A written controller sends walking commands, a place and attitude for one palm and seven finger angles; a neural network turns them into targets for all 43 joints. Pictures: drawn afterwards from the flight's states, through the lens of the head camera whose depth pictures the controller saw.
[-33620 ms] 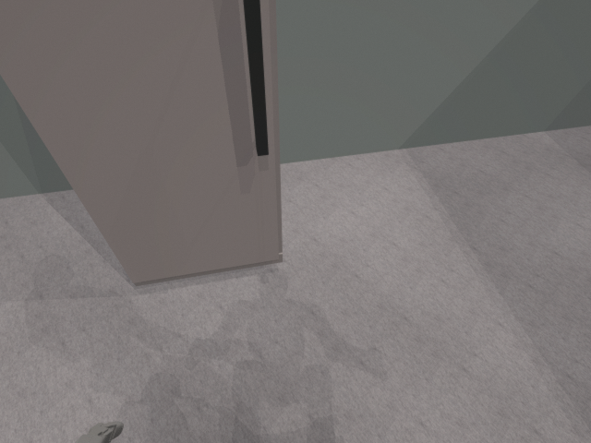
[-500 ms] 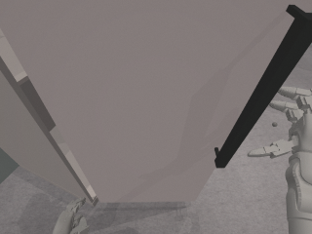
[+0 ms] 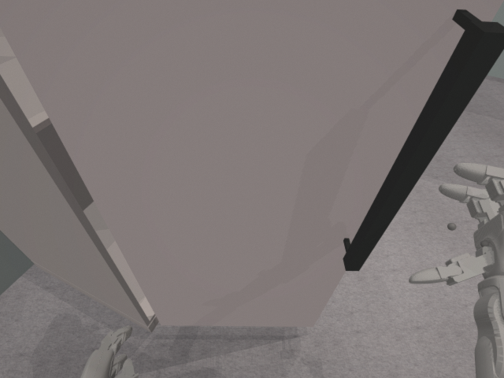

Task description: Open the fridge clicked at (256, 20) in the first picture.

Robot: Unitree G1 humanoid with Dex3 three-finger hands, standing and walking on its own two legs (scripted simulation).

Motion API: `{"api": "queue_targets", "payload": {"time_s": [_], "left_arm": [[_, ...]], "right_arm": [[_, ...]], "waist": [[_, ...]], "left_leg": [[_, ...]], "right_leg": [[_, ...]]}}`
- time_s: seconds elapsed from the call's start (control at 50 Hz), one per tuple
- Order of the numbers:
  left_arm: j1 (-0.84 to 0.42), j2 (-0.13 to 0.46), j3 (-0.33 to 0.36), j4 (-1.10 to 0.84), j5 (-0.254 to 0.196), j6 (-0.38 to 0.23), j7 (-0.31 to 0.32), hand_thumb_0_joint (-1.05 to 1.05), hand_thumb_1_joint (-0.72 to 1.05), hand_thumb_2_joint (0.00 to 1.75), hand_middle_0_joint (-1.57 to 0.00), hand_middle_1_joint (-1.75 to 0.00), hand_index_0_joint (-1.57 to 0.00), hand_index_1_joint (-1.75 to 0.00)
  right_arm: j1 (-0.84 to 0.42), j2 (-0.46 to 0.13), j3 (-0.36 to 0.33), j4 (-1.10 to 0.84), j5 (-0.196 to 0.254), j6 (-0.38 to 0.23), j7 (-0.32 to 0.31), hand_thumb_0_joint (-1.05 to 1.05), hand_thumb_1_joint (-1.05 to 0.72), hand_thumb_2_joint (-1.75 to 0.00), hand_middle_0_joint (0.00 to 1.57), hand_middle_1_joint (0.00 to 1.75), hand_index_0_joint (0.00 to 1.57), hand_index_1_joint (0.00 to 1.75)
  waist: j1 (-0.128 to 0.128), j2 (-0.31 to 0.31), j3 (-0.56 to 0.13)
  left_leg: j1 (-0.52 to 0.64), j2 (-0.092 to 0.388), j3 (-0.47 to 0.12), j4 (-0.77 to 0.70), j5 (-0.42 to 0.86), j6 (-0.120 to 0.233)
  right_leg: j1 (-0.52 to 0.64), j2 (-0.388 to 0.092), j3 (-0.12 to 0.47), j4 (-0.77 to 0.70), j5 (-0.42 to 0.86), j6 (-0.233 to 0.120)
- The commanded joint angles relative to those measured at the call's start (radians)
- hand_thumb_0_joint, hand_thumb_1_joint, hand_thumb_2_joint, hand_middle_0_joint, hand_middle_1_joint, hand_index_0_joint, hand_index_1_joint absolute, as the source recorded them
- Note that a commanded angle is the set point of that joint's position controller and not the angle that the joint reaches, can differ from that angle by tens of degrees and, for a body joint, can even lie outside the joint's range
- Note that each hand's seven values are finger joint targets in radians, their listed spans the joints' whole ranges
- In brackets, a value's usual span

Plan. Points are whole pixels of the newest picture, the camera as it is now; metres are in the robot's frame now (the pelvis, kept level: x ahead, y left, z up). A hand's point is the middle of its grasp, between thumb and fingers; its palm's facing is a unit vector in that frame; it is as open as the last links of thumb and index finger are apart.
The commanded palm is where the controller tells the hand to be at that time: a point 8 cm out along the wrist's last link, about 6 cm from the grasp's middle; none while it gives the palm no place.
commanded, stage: slip the hand off the handle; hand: right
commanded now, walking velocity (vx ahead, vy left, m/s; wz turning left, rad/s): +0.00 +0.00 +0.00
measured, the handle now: (389, 179) +0.39 -0.20 +0.14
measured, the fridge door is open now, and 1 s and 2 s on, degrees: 64 64 64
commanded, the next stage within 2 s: draw the hand back to the body in 0.44 s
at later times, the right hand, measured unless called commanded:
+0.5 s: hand (463, 279) +0.22 -0.23 +0.15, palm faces +0.28 +0.94 -0.18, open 14.7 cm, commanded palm +0.18 -0.28 +0.16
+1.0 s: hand (480, 287) +0.20 -0.24 +0.16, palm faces +0.31 +0.95 -0.05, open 14.7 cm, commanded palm +0.16 -0.28 +0.17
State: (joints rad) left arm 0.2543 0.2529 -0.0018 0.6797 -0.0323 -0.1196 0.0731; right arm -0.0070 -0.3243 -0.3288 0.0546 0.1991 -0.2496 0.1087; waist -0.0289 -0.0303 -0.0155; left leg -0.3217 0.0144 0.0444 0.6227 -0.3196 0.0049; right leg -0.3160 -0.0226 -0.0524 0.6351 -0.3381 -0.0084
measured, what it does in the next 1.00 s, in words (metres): stands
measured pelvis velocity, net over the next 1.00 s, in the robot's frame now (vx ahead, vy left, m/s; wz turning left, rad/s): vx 0.00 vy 0.02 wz -0.03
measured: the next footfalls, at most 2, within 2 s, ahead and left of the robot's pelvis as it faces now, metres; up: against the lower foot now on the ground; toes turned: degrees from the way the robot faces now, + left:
none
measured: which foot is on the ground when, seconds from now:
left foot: down 0.00-1.00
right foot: down 0.00-1.00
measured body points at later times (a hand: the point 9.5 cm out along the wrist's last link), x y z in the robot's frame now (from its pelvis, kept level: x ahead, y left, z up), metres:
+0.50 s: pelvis +0.00 +0.02 +0.00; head +0.00 +0.03 +0.45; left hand +0.20 +0.24 -0.08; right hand +0.20 -0.28 +0.16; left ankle +0.00 +0.12 -0.73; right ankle +0.00 -0.11 -0.73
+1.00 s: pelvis +0.00 +0.02 +0.01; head -0.03 +0.04 +0.46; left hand +0.22 +0.23 -0.05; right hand +0.18 -0.29 +0.17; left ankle +0.00 +0.12 -0.73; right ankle +0.00 -0.11 -0.73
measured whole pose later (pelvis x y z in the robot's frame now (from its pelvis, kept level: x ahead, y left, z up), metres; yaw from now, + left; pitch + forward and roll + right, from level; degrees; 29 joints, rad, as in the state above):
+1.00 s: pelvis +0.00 +0.02 +0.01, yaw -2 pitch -5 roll +0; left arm 0.17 0.26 -0.05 0.65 -0.07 -0.19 0.13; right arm 0.28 -0.30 -0.37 -0.32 0.34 0.24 0.12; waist -0.08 -0.05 -0.02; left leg -0.14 0.00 0.08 0.51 -0.28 0.02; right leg -0.15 -0.03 -0.02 0.52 -0.29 0.01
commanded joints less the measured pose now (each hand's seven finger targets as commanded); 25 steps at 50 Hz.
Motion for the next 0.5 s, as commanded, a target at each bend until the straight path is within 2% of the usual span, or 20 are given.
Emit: {"api": "queue_targets", "payload": {"time_s": [0.0, 0.06, 0.08, 0.1, 0.12, 0.16, 0.18, 0.2, 0.22, 0.26, 0.28, 0.3, 0.32, 0.38, 0.42, 0.48], "left_arm": [[-0.124, 0.124, 0.037, -0.154, 0.005, -0.068, 0.006, 0.0, 0.9, 0.9, -0.2, -0.3, -0.2, -0.3], [-0.137, 0.125, 0.031, -0.148, 0.01, -0.069, 0.011, 0.0, 0.9, 0.9, -0.2, -0.3, -0.2, -0.3], [-0.142, 0.123, 0.031, -0.148, 0.009, -0.07, 0.013, 0.0, 0.9, 0.9, -0.2, -0.3, -0.2, -0.3], [-0.149, 0.122, 0.029, -0.15, 0.007, -0.069, 0.014, 0.0, 0.9, 0.9, -0.2, -0.3, -0.2, -0.3], [-0.156, 0.118, 0.024, -0.152, 0.007, -0.069, 0.015, 0.0, 0.9, 0.9, -0.2, -0.3, -0.2, -0.3], [-0.156, 0.117, 0.025, -0.156, 0.009, -0.072, 0.017, 0.0, 0.9, 0.9, -0.2, -0.3, -0.2, -0.3], [-0.159, 0.116, 0.023, -0.159, 0.007, -0.073, 0.016, 0.0, 0.9, 0.9, -0.2, -0.3, -0.2, -0.3], [-0.16, 0.117, 0.022, -0.157, 0.006, -0.072, 0.018, 0.0, 0.9, 0.9, -0.2, -0.3, -0.2, -0.3], [-0.162, 0.118, 0.02, -0.159, 0.008, -0.072, 0.019, 0.0, 0.9, 0.9, -0.2, -0.3, -0.2, -0.3], [-0.169, 0.115, 0.019, -0.165, 0.006, -0.074, 0.02, 0.0, 0.9, 0.9, -0.2, -0.3, -0.2, -0.3], [-0.172, 0.111, 0.016, -0.167, 0.005, -0.077, 0.02, 0.0, 0.9, 0.9, -0.2, -0.3, -0.2, -0.3], [-0.167, 0.114, 0.017, -0.164, 0.006, -0.079, 0.021, 0.0, 0.9, 0.9, -0.2, -0.3, -0.2, -0.3], [-0.168, 0.115, 0.02, -0.167, 0.007, -0.08, 0.02, 0.0, 0.9, 0.9, -0.2, -0.3, -0.2, -0.3], [-0.17, 0.109, 0.017, -0.18, 0.008, -0.087, 0.015, 0.0, 0.9, 0.9, -0.2, -0.3, -0.2, -0.3], [-0.164, 0.111, 0.018, -0.182, 0.009, -0.091, 0.014, 0.0, 0.9, 0.9, -0.2, -0.3, -0.2, -0.3], [-0.162, 0.115, 0.019, -0.172, 0.009, -0.093, 0.019, 0.0, 0.9, 0.9, -0.2, -0.3, -0.2, -0.3]], "right_arm": [[-0.192, -0.203, -0.07, -0.291, 0.005, -0.07, -0.041, 0.0, 0.55, -0.2, 0.25, 1.15, 0.25, 1.15], [-0.162, -0.212, -0.078, -0.311, 0.0, -0.063, -0.052, 0.0, 0.55, -0.2, 0.25, 1.15, 0.25, 1.15], [-0.148, -0.207, -0.08, -0.305, 0.003, -0.058, -0.05, 0.0, 0.55, -0.2, 0.25, 1.15, 0.25, 1.15], [-0.134, -0.203, -0.078, -0.309, 0.006, -0.053, -0.045, 0.0, 0.55, -0.2, 0.25, 1.15, 0.25, 1.15], [-0.141, -0.187, -0.058, -0.317, 0.008, -0.05, -0.038, 0.0, 0.55, -0.2, 0.25, 1.15, 0.25, 1.15], [-0.099, -0.19, -0.066, -0.344, 0.013, -0.047, -0.03, 0.0, 0.55, -0.2, 0.25, 1.15, 0.25, 1.15], [-0.065, -0.173, -0.054, -0.342, 0.022, -0.042, -0.022, 0.0, 0.55, -0.2, 0.25, 1.15, 0.25, 1.15], [-0.053, -0.188, -0.072, -0.343, 0.027, -0.039, -0.017, 0.0, 0.55, -0.2, 0.25, 1.15, 0.25, 1.15], [-0.053, -0.179, -0.063, -0.35, 0.032, -0.038, -0.009, 0.0, 0.55, -0.2, 0.25, 1.15, 0.25, 1.15], [-0.021, -0.185, -0.073, -0.386, 0.039, -0.041, -0.005, 0.0, 0.55, -0.2, 0.25, 1.15, 0.25, 1.15], [-0.021, -0.166, -0.054, -0.393, 0.042, -0.038, -0.001, 0.0, 0.55, -0.2, 0.25, 1.15, 0.25, 1.15], [-0.011, -0.184, -0.078, -0.388, 0.047, -0.039, -0.003, 0.0, 0.55, -0.2, 0.25, 1.15, 0.25, 1.15], [0.026, -0.184, -0.086, -0.397, 0.052, -0.043, 0.001, 0.0, 0.55, -0.2, 0.25, 1.15, 0.25, 1.15], [0.096, -0.174, -0.08, -0.456, 0.055, -0.054, 0.004, 0.0, 0.55, -0.2, 0.25, 1.15, 0.25, 1.15], [0.154, -0.165, -0.079, -0.47, 0.063, -0.059, 0.01, 0.0, 0.55, -0.2, 0.25, 1.15, 0.25, 1.15], [0.126, -0.19, -0.107, -0.476, 0.073, -0.068, 0.011, 0.0, 0.55, -0.2, 0.25, 1.15, 0.25, 1.15]], "waist": [[-0.014, -0.016, -0.174], [-0.016, -0.023, -0.156], [-0.014, 0.0, -0.154], [-0.017, -0.02, -0.153], [-0.014, -0.022, -0.142], [-0.018, -0.022, -0.156], [-0.019, -0.012, -0.153], [-0.02, 0.001, -0.141], [-0.019, 0.011, -0.145], [-0.024, -0.024, -0.136], [-0.018, -0.027, -0.13], [-0.02, 0.0, -0.127], [-0.027, 0.002, -0.13], [-0.035, -0.028, -0.142], [-0.035, 0.005, -0.137], [-0.023, 0.007, -0.113]], "left_leg": [[0.063, -0.032, -0.009, -0.074, 0.177, 0.018], [0.065, -0.029, -0.014, -0.087, 0.15, 0.018], [0.067, -0.027, -0.016, -0.088, 0.153, 0.017], [0.065, -0.026, -0.017, -0.089, 0.14, 0.017], [0.063, -0.025, -0.018, -0.094, 0.132, 0.018], [0.078, -0.026, -0.018, -0.095, 0.16, 0.018], [0.079, -0.022, -0.02, -0.096, 0.168, 0.015], [0.082, -0.022, -0.02, -0.095, 0.171, 0.015], [0.081, -0.021, -0.021, -0.096, 0.167, 0.013], [0.084, -0.022, -0.023, -0.099, 0.169, 0.016], [0.076, -0.017, -0.025, -0.101, 0.167, 0.013], [0.081, -0.018, -0.026, -0.099, 0.174, 0.013], [0.087, -0.018, -0.026, -0.097, 0.177, 0.013], [0.102, -0.013, -0.029, -0.089, 0.211, 0.014], [0.099, -0.013, -0.028, -0.086, 0.221, 0.01], [0.081, -0.008, -0.038, -0.091, 0.21, 0.006]], "right_leg": [[0.067, 0.008, 0.065, -0.11, 0.233, 0.009], [0.062, 0.01, 0.061, -0.11, 0.201, 0.005], [0.06, 0.009, 0.061, -0.111, 0.197, 0.004], [0.057, 0.009, 0.059, -0.113, 0.187, 0.006], [0.058, 0.011, 0.059, -0.114, 0.179, 0.005], [0.076, 0.01, 0.057, -0.109, 0.203, 0.004], [0.072, 0.012, 0.055, -0.106, 0.203, 0.003], [0.063, 0.011, 0.058, -0.107, 0.201, 0.004], [0.062, 0.013, 0.057, -0.106, 0.196, 0.003], [0.07, 0.014, 0.055, -0.102, 0.2, 0.004], [0.069, 0.015, 0.053, -0.1, 0.193, 0.003], [0.061, 0.013, 0.058, -0.099, 0.197, 0.004], [0.061, 0.014, 0.058, -0.098, 0.201, 0.005], [0.067, 0.016, 0.053, -0.088, 0.225, 0.005], [0.06, 0.016, 0.054, -0.082, 0.226, 0.004], [0.04, 0.016, 0.052, -0.069, 0.21, 0.004]]}}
